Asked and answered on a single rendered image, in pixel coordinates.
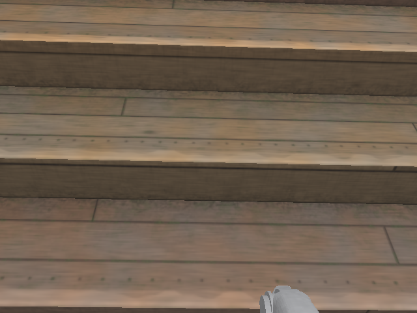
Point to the robot right thigh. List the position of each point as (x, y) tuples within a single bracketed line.
[(286, 300)]

